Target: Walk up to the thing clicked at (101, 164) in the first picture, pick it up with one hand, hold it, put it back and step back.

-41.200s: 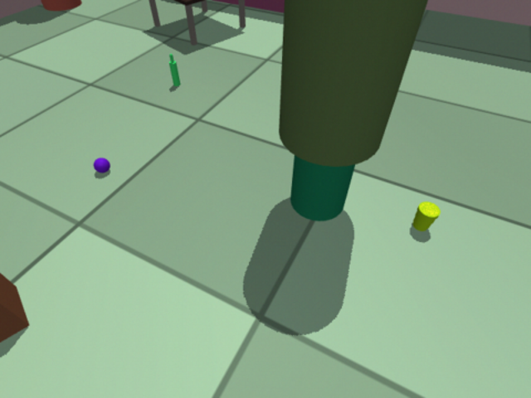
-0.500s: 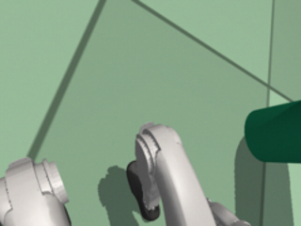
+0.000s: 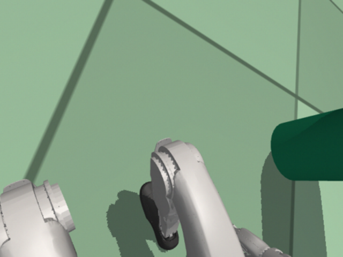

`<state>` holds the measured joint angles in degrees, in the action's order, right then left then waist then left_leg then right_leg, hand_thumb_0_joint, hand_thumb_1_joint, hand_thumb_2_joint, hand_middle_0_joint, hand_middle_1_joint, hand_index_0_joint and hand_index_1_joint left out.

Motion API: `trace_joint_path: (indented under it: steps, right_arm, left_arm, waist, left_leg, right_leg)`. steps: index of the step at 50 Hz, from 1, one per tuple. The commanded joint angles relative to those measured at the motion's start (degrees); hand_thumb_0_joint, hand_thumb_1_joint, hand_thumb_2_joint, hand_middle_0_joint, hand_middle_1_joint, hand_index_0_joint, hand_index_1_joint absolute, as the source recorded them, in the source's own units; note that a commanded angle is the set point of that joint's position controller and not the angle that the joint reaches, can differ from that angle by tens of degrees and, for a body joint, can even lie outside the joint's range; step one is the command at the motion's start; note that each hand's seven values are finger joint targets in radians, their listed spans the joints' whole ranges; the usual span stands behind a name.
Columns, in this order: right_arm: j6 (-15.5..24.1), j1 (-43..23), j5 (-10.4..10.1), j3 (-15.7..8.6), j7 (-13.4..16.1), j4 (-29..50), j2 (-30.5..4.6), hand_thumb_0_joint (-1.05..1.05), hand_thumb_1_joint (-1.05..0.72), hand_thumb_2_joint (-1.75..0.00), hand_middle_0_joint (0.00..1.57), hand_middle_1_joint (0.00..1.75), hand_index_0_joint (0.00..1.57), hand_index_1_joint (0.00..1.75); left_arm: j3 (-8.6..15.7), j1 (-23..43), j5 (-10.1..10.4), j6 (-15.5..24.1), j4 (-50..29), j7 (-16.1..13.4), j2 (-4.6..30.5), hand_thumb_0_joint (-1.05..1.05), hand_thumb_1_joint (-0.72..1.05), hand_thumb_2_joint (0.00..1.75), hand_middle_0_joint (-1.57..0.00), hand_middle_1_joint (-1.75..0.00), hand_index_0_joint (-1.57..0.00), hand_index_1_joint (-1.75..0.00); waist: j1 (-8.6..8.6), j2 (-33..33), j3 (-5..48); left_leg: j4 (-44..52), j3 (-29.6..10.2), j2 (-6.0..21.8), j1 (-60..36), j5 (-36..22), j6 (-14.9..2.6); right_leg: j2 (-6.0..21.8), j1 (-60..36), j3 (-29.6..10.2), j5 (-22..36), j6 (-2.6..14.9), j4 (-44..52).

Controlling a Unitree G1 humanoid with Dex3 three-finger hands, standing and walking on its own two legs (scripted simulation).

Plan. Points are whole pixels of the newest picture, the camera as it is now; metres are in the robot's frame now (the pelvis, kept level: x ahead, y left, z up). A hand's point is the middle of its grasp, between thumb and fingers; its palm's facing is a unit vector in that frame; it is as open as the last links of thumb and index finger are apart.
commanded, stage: open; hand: left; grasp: from above
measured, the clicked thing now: out of the picture +0.42 +0.35 -0.25
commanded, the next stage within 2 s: withdraw in 0.56 s
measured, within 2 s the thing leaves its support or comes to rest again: neither
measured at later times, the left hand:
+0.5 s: hand out of the picture +0.41 +0.33 -0.24, palm faces -0.44 -0.18 -0.88, open 13.8 cm
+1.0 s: hand out of the picture +0.44 +0.34 -0.16, palm faces -0.23 -0.11 -0.97, open 14.0 cm
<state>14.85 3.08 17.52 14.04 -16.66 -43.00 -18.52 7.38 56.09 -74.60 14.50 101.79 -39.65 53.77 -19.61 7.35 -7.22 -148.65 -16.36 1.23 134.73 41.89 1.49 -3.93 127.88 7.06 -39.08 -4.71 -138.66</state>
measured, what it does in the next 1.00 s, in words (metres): stands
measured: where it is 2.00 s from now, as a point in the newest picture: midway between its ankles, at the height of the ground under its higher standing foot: (120, 251)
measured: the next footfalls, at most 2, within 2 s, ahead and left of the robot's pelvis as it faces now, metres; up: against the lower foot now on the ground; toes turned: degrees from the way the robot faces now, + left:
none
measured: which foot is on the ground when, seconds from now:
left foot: down 0.00-1.00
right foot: down 0.00-1.00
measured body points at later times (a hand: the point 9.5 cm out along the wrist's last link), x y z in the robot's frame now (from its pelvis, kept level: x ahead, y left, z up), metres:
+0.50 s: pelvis +0.00 +0.00 +0.00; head +0.26 +0.14 +0.35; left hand +0.43 +0.34 -0.19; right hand +0.08 -0.25 -0.06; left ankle +0.06 +0.13 -0.26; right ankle +0.11 -0.13 -0.26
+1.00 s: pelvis +0.01 +0.00 +0.01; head +0.22 +0.12 +0.39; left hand +0.45 +0.34 -0.11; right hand +0.09 -0.26 -0.07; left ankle +0.06 +0.13 -0.26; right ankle +0.11 -0.13 -0.26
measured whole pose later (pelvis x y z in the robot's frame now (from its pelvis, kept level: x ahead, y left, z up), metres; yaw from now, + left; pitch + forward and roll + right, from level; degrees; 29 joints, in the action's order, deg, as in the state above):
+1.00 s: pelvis +0.01 +0.00 +0.01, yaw +1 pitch +31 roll -13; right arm 11.3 7.4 12.6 7.3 -18.4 -43.9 -17.2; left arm 8.8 47.2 -70.9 8.8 77.8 -34.0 44.4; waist -15.2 1.7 2.4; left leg -145.5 -14.4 1.1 135.5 42.5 1.8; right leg -2.6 129.0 6.1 -40.6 -3.3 -137.0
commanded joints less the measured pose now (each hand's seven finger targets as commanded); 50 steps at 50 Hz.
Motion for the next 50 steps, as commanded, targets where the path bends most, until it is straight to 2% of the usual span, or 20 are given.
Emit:
trace_joint_path:
  steps: [1,8,9,12,15,19,23,27,29,30,31,33,34,37,39,41,45,47,49,50]
  right_arm:
    - [0.1,8.8,-0.2,-5.2,0.6,-0.2,-18.6,0.0,-0.9,-0.9,0.2,0.3,0.2,0.3]
    - [0.2,8.0,-0.3,-5.2,0.3,0.3,-18.8,0.0,-0.89,-0.9,0.2,0.3,0.2,0.3]
    - [0.0,8.7,-0.2,-5.1,0.4,0.3,-18.7,0.0,-0.89,-0.9,0.2,0.3,0.2,0.3]
    - [0.4,8.6,-0.1,-4.9,-0.1,0.6,-18.7,0.0,-0.89,-0.9,0.2,0.3,0.2,0.3]
    - [0.1,9.7,-0.4,-4.8,0.1,0.3,-18.3,0.0,-0.89,-0.9,0.2,0.3,0.2,0.3]
    - [-0.2,9.5,-0.5,-5.2,0.2,0.7,-18.9,0.0,-0.89,-0.9,0.2,0.3,0.2,0.3]
    - [-0.2,9.4,-0.5,-4.4,0.1,0.6,-18.1,0.0,-0.89,-0.9,0.2,0.3,0.2,0.3]
    - [-0.7,9.2,-0.8,-4.5,0.6,0.8,-18.6,0.0,-0.89,-0.9,0.2,0.3,0.2,0.3]
    - [-0.6,9.8,-0.2,-4.0,0.4,1.1,-18.2,0.0,-0.89,-0.9,0.2,0.3,0.2,0.3]
    - [-0.8,9.5,-0.2,-4.0,0.6,0.9,-18.3,0.0,-0.89,-0.9,0.2,0.3,0.2,0.3]
    - [-0.8,9.6,0.1,-4.0,0.5,1.1,-18.2,0.0,-0.89,-0.9,0.2,0.3,0.2,0.3]
    - [-0.6,9.4,-0.3,-4.6,0.7,1.2,-19.2,0.0,-0.89,-0.9,0.2,0.3,0.2,0.3]
    - [-0.7,9.5,-0.2,-4.1,0.7,0.9,-18.3,0.0,-0.9,-0.9,0.2,0.3,0.2,0.3]
    - [-0.3,9.2,-0.2,-4.6,0.6,1.0,-18.4,0.0,-0.9,-0.9,0.2,0.3,0.2,0.3]
    - [-0.5,9.5,-0.8,-6.2,0.8,0.9,-18.9,0.0,-0.9,-0.9,0.2,0.3,0.2,0.3]
    - [-0.4,9.8,-1.0,-7.4,0.2,1.1,-17.9,0.0,-0.9,-0.9,0.2,0.3,0.2,0.3]
    - [-1.6,10.5,-3.6,-10.9,-0.8,0.9,-16.7,0.0,-0.9,-0.9,0.2,0.3,0.2,0.3]
    - [-2.8,10.2,-5.4,-12.7,-1.2,0.5,-16.1,0.0,-0.9,-0.9,0.2,0.3,0.2,0.3]
    - [-5.0,10.5,-8.0,-14.8,-0.8,0.9,-15.8,0.0,-0.9,-0.9,0.2,0.3,0.2,0.3]
    - [-6.0,11.0,-9.1,-15.6,-0.5,1.2,-15.4,0.0,-0.9,-0.9,0.2,0.3,0.2,0.3]
  left_arm:
    - [0.8,13.0,1.0,-0.5,-4.7,-2.0,12.2,0.0,-0.33,0.84,-0.22,-0.92,-0.24,-0.9]
    - [0.4,13.7,1.3,-1.3,-4.8,-0.8,11.2,0.0,-0.46,0.94,-0.1,-1.02,-0.12,-1.01]
    - [1.3,12.2,1.2,-1.4,-5.2,-0.8,11.9,0.0,-0.49,0.95,-0.09,-1.03,-0.1,-1.02]
    - [-0.1,13.1,1.4,-1.4,-4.7,0.0,11.0,0.0,-0.51,0.98,-0.08,-1.04,-0.08,-1.03]
    - [1.5,12.2,2.4,-0.9,-5.7,0.1,11.8,0.0,-0.51,0.96,-0.07,-1.05,-0.08,-1.03]
    - [-0.2,12.2,1.9,-0.5,-5.9,0.9,10.7,0.0,-0.5,0.95,-0.06,-1.06,-0.08,-1.04]
    - [-0.9,12.3,1.8,0.0,-4.7,1.0,10.1,0.0,-0.5,0.96,-0.06,-1.06,-0.08,-1.04]
    - [0.3,12.6,1.5,0.6,-6.0,0.5,12.2,0.0,-0.5,0.96,-0.06,-1.05,-0.07,-1.04]
    - [0.0,11.8,1.1,0.7,-5.0,0.4,11.0,0.0,-0.48,0.94,-0.06,-1.06,-0.08,-1.04]
    - [1.0,12.4,1.4,0.9,-6.4,-0.1,12.2,0.0,-0.48,0.95,-0.06,-1.06,-0.08,-1.04]
    - [-0.2,12.1,0.6,0.8,-4.5,-0.1,11.3,0.0,-0.48,0.95,-0.06,-1.06,-0.08,-1.04]
    - [-0.1,13.0,0.7,0.7,-5.6,-0.3,11.7,0.0,-0.49,0.95,-0.06,-1.05,-0.08,-1.03]
    - [1.8,13.3,1.3,0.8,-7.3,-0.9,12.9,0.0,-0.5,0.97,-0.06,-1.03,-0.08,-1.01]
    - [0.0,13.5,0.6,0.3,-7.2,-0.7,11.4,0.0,-0.52,0.98,-0.06,-1.02,-0.07,-1.0]
    - [3.8,13.1,0.7,0.0,-15.3,-1.2,15.4,0.0,-0.52,0.98,-0.06,-1.02,-0.07,-1.01]
    - [3.3,11.9,1.1,-0.8,-19.9,-0.9,12.7,0.0,-0.52,0.99,-0.06,-1.01,-0.07,-1.0]
    - [4.9,10.0,3.8,-3.9,-32.1,0.8,10.2,0.0,-0.52,0.99,-0.06,-0.99,-0.07,-0.99]
    - [2.7,6.4,5.6,-6.5,-31.3,2.9,6.0,0.0,-0.52,0.99,-0.07,-0.99,-0.07,-0.99]
    - [3.1,5.9,6.6,-9.0,-38.4,5.9,6.3,0.0,-0.54,1.0,-0.07,-0.99,-0.06,-1.0]
    - [1.8,5.9,7.5,-10.3,-39.5,7.8,4.7,0.0,-0.54,1.0,-0.08,-0.98,-0.07,-0.99]
  waist:
    - [-1.73,-27.2,35.0]
    - [-2.08,-28.7,33.5]
    - [-1.34,-29.4,35.1]
    - [-2.5,-27.2,33.0]
    - [-1.55,-28.1,35.1]
    - [-1.97,-28.8,35.9]
    - [-2.59,-29.1,33.3]
    - [-1.61,-28.9,34.4]
    - [-2.38,-27.7,33.7]
    - [-1.55,-28.0,35.2]
    - [-2.56,-27.8,34.0]
    - [-2.31,-27.4,33.7]
    - [-1.5,-28.5,35.6]
    - [-2.34,-28.6,34.4]
    - [0.85,-34.5,41.4]
    - [1.61,-38.1,43.9]
    - [5.8,-42.2,51.9]
    - [6.88,-40.1,49.8]
    - [10.24,-40.3,54.9]
    - [10.39,-38.7,55.2]
  left_leg:
    - [15.8,8.2,1.2,-26.7,-11.6,-1.58]
    - [16.5,7.3,1.2,-26.9,-10.6,-1.16]
    - [17.2,7.5,1.1,-27.9,-11.9,-1.12]
    - [15.7,8.0,1.0,-26.0,-11.5,-1.63]
    - [16.7,7.7,1.1,-27.2,-13.3,-1.36]
    - [16.4,7.6,1.2,-28.4,-14.1,-1.33]
    - [16.4,7.6,1.2,-27.7,-12.8,-1.18]
    - [16.8,7.7,1.2,-27.2,-12.3,-1.31]
    - [16.7,7.6,1.1,-27.1,-12.5,-1.35]
    - [17.0,7.5,1.2,-27.1,-12.3,-1.26]
    - [16.2,7.9,1.1,-26.7,-11.8,-1.51]
    - [16.2,7.9,1.1,-26.7,-11.6,-1.56]
    - [16.9,7.5,1.1,-27.4,-12.5,-1.29]
    - [16.3,7.9,1.2,-27.5,-11.2,-1.3]
    - [17.5,8.2,1.1,-31.6,-13.5,-0.73]
    - [18.1,8.9,1.2,-34.7,-15.5,-0.11]
    - [20.0,10.1,0.8,-37.9,-18.9,0.17]
    - [22.3,10.7,0.6,-35.9,-16.9,0.0]
    - [24.4,11.8,0.4,-36.9,-17.2,-0.43]
    - [25.2,12.2,0.3,-36.7,-16.9,-0.69]
  right_leg:
    - [-2.1,-18.3,8.6,14.4,5.22,11.8]
    - [-1.5,-16.1,9.0,13.6,5.33,10.5]
    - [-1.8,-17.8,8.9,14.6,5.51,11.2]
    - [-1.7,-17.5,8.7,14.6,5.14,11.4]
    - [-1.7,-19.2,8.7,15.6,5.32,11.6]
    - [-2.0,-19.0,8.7,16.6,5.34,11.4]
    - [-1.7,-17.8,8.8,15.6,5.38,10.8]
    - [-1.8,-18.5,8.5,14.8,5.53,11.6]
    - [-1.9,-18.1,9.0,15.0,5.33,11.6]
    - [-2.0,-18.6,9.0,14.6,5.43,11.7]
    - [-2.0,-18.5,8.7,14.8,5.39,11.6]
    - [-1.9,-18.0,8.6,14.4,5.29,11.9]
    - [-2.0,-18.6,8.9,14.5,5.44,11.9]
    - [-1.7,-17.9,8.6,14.2,5.36,11.4]
    - [-1.7,-19.1,8.2,15.4,5.92,11.3]
    - [-1.5,-18.5,8.0,16.8,6.23,10.5]
    - [-1.1,-16.9,7.0,19.2,6.61,10.7]
    - [-0.8,-14.4,6.2,17.3,6.86,11.9]
    - [-0.7,-15.8,4.3,17.3,7.1,14.2]
    - [-0.5,-16.2,3.7,16.9,7.06,15.1]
